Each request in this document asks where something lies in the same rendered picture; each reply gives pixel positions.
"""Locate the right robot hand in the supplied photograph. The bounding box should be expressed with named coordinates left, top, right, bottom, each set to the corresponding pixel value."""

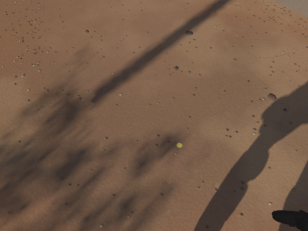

left=271, top=210, right=308, bottom=231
